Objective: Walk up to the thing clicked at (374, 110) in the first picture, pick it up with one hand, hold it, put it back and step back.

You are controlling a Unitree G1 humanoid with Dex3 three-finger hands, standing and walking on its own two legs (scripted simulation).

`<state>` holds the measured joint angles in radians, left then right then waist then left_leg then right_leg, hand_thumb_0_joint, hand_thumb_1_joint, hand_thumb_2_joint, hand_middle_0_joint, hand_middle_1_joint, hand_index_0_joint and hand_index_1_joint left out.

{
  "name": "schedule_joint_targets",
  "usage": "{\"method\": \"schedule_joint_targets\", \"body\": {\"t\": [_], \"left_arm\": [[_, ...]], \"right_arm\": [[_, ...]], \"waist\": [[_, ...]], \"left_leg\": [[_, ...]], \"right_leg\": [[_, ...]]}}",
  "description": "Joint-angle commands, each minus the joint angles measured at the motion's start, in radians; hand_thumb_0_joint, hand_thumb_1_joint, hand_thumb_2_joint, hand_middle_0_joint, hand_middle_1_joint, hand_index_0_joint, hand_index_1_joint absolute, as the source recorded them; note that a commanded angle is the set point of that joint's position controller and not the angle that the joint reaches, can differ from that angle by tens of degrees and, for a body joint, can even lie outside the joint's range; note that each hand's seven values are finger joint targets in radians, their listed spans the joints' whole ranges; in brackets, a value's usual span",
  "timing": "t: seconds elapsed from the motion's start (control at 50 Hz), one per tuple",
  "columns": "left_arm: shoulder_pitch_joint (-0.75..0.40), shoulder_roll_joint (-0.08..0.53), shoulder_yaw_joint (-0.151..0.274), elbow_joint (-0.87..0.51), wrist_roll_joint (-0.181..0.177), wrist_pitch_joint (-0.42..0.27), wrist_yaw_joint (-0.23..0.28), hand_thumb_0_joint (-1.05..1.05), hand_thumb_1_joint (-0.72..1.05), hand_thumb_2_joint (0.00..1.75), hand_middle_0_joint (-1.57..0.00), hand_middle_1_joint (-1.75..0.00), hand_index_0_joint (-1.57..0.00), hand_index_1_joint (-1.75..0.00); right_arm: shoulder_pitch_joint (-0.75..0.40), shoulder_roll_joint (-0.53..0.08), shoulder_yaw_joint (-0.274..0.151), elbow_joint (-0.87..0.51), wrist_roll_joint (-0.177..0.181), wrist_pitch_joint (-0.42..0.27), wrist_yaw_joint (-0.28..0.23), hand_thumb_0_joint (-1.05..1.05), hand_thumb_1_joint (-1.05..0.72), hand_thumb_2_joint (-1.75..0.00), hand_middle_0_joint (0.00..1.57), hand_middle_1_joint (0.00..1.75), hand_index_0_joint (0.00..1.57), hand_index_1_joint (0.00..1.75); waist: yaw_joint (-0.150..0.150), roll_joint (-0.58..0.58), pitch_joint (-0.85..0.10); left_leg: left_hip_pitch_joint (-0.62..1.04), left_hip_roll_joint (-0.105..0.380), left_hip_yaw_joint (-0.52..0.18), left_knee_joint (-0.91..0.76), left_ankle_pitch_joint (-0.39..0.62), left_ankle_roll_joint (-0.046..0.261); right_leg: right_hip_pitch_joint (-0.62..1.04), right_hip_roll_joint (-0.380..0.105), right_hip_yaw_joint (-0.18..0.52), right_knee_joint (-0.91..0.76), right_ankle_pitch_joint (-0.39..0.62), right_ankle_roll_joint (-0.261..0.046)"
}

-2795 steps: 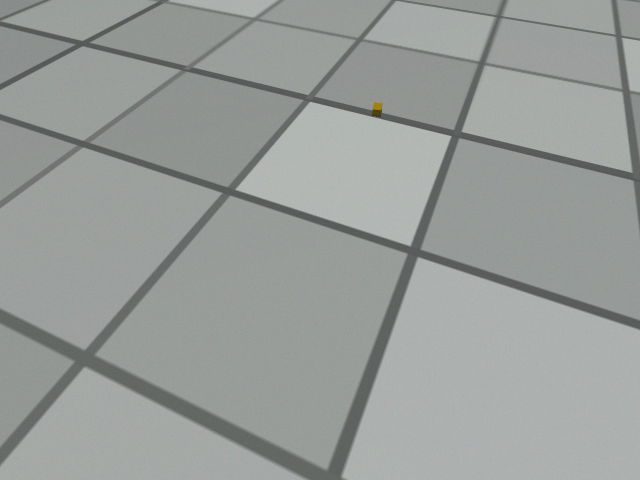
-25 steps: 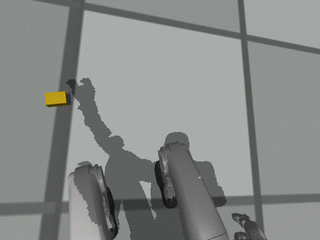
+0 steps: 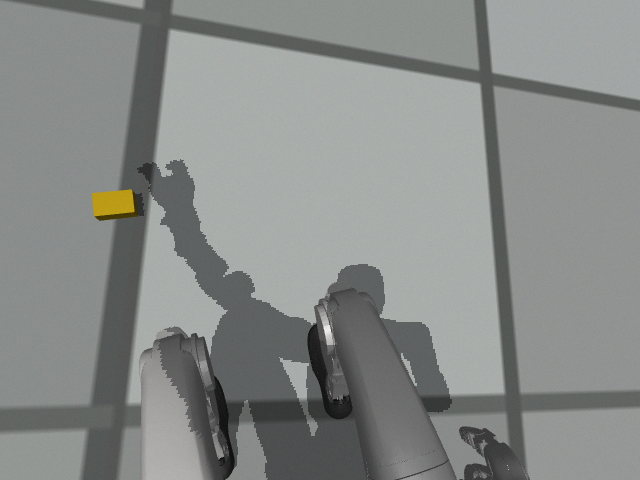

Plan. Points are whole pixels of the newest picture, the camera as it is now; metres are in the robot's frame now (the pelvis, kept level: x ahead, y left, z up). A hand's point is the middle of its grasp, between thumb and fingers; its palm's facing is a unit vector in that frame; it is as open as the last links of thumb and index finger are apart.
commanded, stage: go down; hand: left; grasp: from above
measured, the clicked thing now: (115, 205) +0.58 +0.24 -0.48
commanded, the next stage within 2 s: approach in 0.68 s
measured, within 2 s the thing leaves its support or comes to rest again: neither
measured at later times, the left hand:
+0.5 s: hand out of the picture +0.56 +0.30 -0.02, palm faces -0.44 -0.03 -0.90, open 13.4 cm
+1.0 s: hand out of the picture +0.55 +0.29 -0.04, palm faces -0.50 -0.03 -0.87, open 13.5 cm
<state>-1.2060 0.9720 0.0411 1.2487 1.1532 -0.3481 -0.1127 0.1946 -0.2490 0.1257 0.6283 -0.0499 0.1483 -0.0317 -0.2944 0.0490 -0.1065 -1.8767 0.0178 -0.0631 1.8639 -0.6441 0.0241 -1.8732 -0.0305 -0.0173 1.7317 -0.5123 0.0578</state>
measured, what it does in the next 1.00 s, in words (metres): stands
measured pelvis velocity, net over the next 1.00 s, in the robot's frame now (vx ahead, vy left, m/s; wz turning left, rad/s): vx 0.01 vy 0.00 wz -0.01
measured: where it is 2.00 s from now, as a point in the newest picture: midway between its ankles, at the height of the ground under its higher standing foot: (276, 414)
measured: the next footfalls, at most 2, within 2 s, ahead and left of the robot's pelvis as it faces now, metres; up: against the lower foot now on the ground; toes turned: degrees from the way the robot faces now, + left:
none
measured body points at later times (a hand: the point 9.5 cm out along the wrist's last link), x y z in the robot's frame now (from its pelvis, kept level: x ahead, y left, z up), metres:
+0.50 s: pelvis +0.00 +0.00 +0.02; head +0.24 +0.04 +0.40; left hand +0.58 +0.30 +0.03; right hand +0.03 -0.27 -0.09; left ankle +0.07 +0.11 -0.46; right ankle +0.12 -0.15 -0.46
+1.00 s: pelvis +0.01 +0.00 +0.01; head +0.24 +0.05 +0.39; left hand +0.57 +0.29 +0.01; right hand +0.02 -0.26 -0.09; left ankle +0.07 +0.11 -0.46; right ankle +0.12 -0.15 -0.46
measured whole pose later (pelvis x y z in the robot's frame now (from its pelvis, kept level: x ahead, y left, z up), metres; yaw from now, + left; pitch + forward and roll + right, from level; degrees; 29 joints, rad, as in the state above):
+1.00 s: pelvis +0.01 +0.00 +0.01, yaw +0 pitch +37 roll -6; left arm -1.22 0.95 -0.01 1.36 1.17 -0.36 -0.08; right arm 0.21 -0.25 0.13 0.64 -0.05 0.14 -0.03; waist -0.31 0.04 -0.11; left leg -1.83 0.03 -0.06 1.83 -0.65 0.02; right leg -1.83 -0.02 -0.02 1.69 -0.52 0.05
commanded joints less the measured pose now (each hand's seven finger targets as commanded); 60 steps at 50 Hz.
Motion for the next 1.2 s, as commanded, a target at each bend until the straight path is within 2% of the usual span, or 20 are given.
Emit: {"method": "schedule_joint_targets", "body": {"t": [0.0,0.08,0.16,0.26,0.38,0.44,0.52,0.56,0.58,0.64,0.72,0.76,0.78,0.8,0.9,0.96,1.0,1.04,1.1,1.18], "left_arm": [[-0.378,0.278,0.053,-0.159,-0.029,-0.006,0.032,0.0,-0.32,0.79,-0.25,-0.85,-0.26,-0.84],[-0.376,0.286,0.053,-0.17,-0.02,-0.008,0.037,0.0,-0.33,0.8,-0.25,-0.85,-0.26,-0.84],[-0.393,0.289,0.06,-0.186,-0.033,-0.01,0.038,0.0,-0.38,0.84,-0.21,-0.88,-0.21,-0.87],[-0.387,0.286,0.054,-0.163,-0.026,-0.018,0.039,0.0,-0.39,0.85,-0.21,-0.87,-0.21,-0.87],[-0.397,0.278,0.046,-0.164,-0.02,-0.02,0.046,0.0,-0.42,0.88,-0.18,-0.9,-0.19,-0.9],[-0.391,0.293,0.056,-0.166,-0.022,-0.018,0.046,0.0,-0.43,0.88,-0.17,-0.93,-0.18,-0.92],[-0.395,0.284,0.043,-0.15,-0.019,-0.015,0.045,0.0,-0.44,0.89,-0.16,-0.92,-0.16,-0.92],[-0.382,0.291,0.051,-0.147,-0.021,-0.013,0.047,0.0,-0.45,0.9,-0.15,-0.93,-0.16,-0.92],[-0.375,0.263,0.034,-0.137,-0.019,-0.012,0.045,0.0,-0.44,0.89,-0.17,-0.92,-0.17,-0.91],[-0.367,0.289,0.05,-0.14,-0.02,-0.011,0.045,0.0,-0.44,0.89,-0.15,-0.93,-0.16,-0.93],[-0.373,0.294,0.048,-0.134,-0.016,-0.015,0.047,0.0,-0.47,0.92,-0.14,-0.94,-0.14,-0.93],[-0.366,0.262,0.036,-0.123,-0.02,-0.018,0.048,0.0,-0.54,0.98,-0.17,-0.95,-0.14,-0.98],[-0.384,0.259,0.035,-0.14,-0.022,-0.02,0.049,0.0,-0.46,0.9,-0.2,-0.89,-0.19,-0.9],[-0.375,0.245,0.027,-0.125,-0.019,-0.019,0.051,0.0,-0.4,0.85,-0.17,-0.95,-0.18,-0.94],[-0.323,0.175,-0.019,-0.031,-0.013,-0.02,0.056,0.0,-0.42,0.87,-0.14,-1.01,-0.16,-0.98],[-0.323,0.172,-0.03,0.005,0.017,-0.029,0.077,0.0,-0.39,0.84,-0.16,-0.99,-0.19,-0.96],[-0.297,0.149,-0.043,0.058,0.028,-0.039,0.099,0.0,-0.39,0.85,-0.16,-0.99,-0.19,-0.96],[-0.296,0.157,-0.038,0.072,0.047,-0.053,0.134,0.0,-0.39,0.84,-0.16,-1.0,-0.19,-0.97],[-0.346,0.211,-0.014,0.046,0.096,-0.074,0.199,0.0,-0.41,0.86,-0.15,-1.0,-0.18,-0.98],[-0.425,0.208,0.003,0.019,0.125,-0.071,0.312,0.0,-0.49,0.92,-0.11,-1.04,-0.13,-1.02]], "right_arm": [[0.223,-0.222,-0.085,-0.01,0.001,-0.001,-0.021,0.0,-0.92,-0.9,0.2,0.3,0.2,0.3],[0.217,-0.218,-0.081,-0.019,0.004,0.001,-0.02,0.0,-0.92,-0.91,0.2,0.3,0.2,0.3],[0.223,-0.217,-0.078,-0.012,0.002,0.001,-0.019,0.0,-0.92,-0.9,0.2,0.3,0.2,0.3],[0.212,-0.216,-0.078,-0.008,0.005,-0.002,-0.022,0.0,-0.92,-0.91,0.2,0.3,0.2,0.3],[0.218,-0.217,-0.073,0.0,0.003,-0.002,-0.023,0.0,-0.92,-0.91,0.2,0.3,0.2,0.3],[0.229,-0.217,-0.079,-0.001,0.003,0.0,-0.021,0.0,-0.93,-0.91,0.2,0.3,0.2,0.3],[0.226,-0.216,-0.078,0.002,0.004,0.0,-0.02,0.0,-0.93,-0.91,0.2,0.3,0.2,0.3],[0.223,-0.217,-0.078,-0.001,0.006,0.001,-0.021,0.0,-0.93,-0.91,0.2,0.3,0.2,0.3],[0.221,-0.212,-0.078,0.001,0.006,0.002,-0.02,0.0,-0.93,-0.91,0.2,0.3,0.2,0.3],[0.221,-0.218,-0.082,-0.002,0.008,0.0,-0.022,0.0,-0.93,-0.91,0.2,0.3,0.2,0.3],[0.219,-0.218,-0.078,0.001,0.009,-0.001,-0.022,0.0,-0.93,-0.91,0.2,0.3,0.2,0.3],[0.222,-0.217,-0.079,0.002,0.005,-0.001,-0.021,0.0,-0.95,-0.92,0.2,0.3,0.2,0.3],[0.224,-0.216,-0.078,0.002,0.006,-0.003,-0.02,0.0,-0.92,-0.91,0.2,0.3,0.2,0.3],[0.227,-0.214,-0.077,0.004,0.005,-0.004,-0.02,0.0,-0.92,-0.91,0.2,0.3,0.2,0.3],[0.225,-0.207,-0.07,0.01,0.001,-0.01,-0.017,0.0,-0.92,-0.91,0.2,0.3,0.2,0.3],[0.225,-0.21,-0.067,0.008,-0.004,-0.011,-0.014,0.0,-0.92,-0.91,0.2,0.3,0.2,0.3],[0.213,-0.21,-0.062,0.005,-0.006,-0.012,-0.01,0.0,-0.92,-0.91,0.2,0.3,0.2,0.3],[0.194,-0.216,-0.064,0.003,-0.012,-0.016,-0.006,0.0,-0.92,-0.9,0.2,0.3,0.2,0.3],[0.183,-0.232,-0.06,-0.004,-0.03,-0.018,0.009,0.0,-0.92,-0.9,0.2,0.3,0.2,0.3],[0.194,-0.239,-0.051,-0.005,-0.055,-0.019,0.037,0.0,-0.92,-0.9,0.2,0.3,0.2,0.3]], "waist": [[-0.006,0.282,-0.695],[0.002,0.303,-0.692],[-0.006,0.295,-0.708],[-0.002,0.29,-0.665],[-0.008,0.324,-0.684],[0.004,0.321,-0.721],[-0.006,0.324,-0.68],[0.0,0.306,-0.664],[-0.006,0.301,-0.665],[0.002,0.288,-0.668],[0.002,0.301,-0.658],[-0.006,0.303,-0.654],[-0.011,0.315,-0.66],[-0.014,0.298,-0.653],[-0.036,0.242,-0.57],[-0.039,0.221,-0.568],[-0.043,0.209,-0.518],[-0.039,0.203,-0.512],[-0.038,0.275,-0.595],[-0.054,0.336,-0.691]], "left_leg": [[0.522,-0.009,0.002,-0.259,0.251,0.001],[0.528,-0.009,0.003,-0.274,0.227,-0.002],[0.54,-0.007,0.005,-0.261,0.286,0.0],[0.534,-0.006,0.001,-0.289,0.208,-0.001],[0.582,-0.004,-0.003,-0.29,0.275,-0.007],[0.614,-0.005,0.005,-0.285,0.319,-0.004],[0.598,-0.002,-0.001,-0.303,0.285,-0.006],[0.59,0.001,-0.011,-0.322,0.252,-0.008],[0.589,-0.001,-0.003,-0.315,0.249,-0.005],[0.601,0.001,-0.01,-0.319,0.261,-0.007],[0.611,0.004,-0.015,-0.321,0.275,-0.01],[0.627,0.007,-0.023,-0.318,0.295,-0.011],[0.627,0.007,-0.025,-0.313,0.303,-0.013],[0.618,0.005,-0.021,-0.31,0.297,-0.01],[0.502,0.0,-0.002,-0.262,0.28,0.001],[0.441,-0.002,0.002,-0.22,0.262,0.007],[0.372,-0.006,0.003,-0.202,0.209,0.009],[0.325,-0.009,0.003,-0.166,0.178,0.013],[0.342,-0.01,-0.006,-0.1,0.25,0.008],[0.348,-0.018,-0.006,-0.021,0.283,0.001]], "right_leg": [[0.395,0.036,-0.051,-0.164,0.149,-0.1],[0.402,0.04,-0.051,-0.169,0.133,-0.102],[0.414,0.039,-0.05,-0.171,0.175,-0.1],[0.405,0.038,-0.05,-0.185,0.124,-0.1],[0.403,0.039,-0.049,-0.185,0.163,-0.103],[0.43,0.04,-0.045,-0.195,0.189,-0.101],[0.418,0.041,-0.049,-0.203,0.165,-0.103],[0.425,0.041,-0.052,-0.208,0.146,-0.102],[0.432,0.044,-0.051,-0.213,0.145,-0.102],[0.427,0.041,-0.05,-0.213,0.149,-0.1],[0.406,0.044,-0.05,-0.207,0.155,-0.103],[0.382,0.044,-0.054,-0.202,0.158,-0.104],[0.38,0.044,-0.052,-0.196,0.166,-0.105],[0.384,0.044,-0.052,-0.204,0.165,-0.103],[0.366,0.046,-0.049,-0.18,0.166,-0.102],[0.33,0.048,-0.05,-0.144,0.153,-0.105],[0.291,0.047,-0.051,-0.114,0.115,-0.107],[0.249,0.048,-0.053,-0.076,0.093,-0.109],[0.187,0.046,-0.055,0.001,0.136,-0.109],[0.169,0.041,-0.066,0.076,0.163,-0.098]]}}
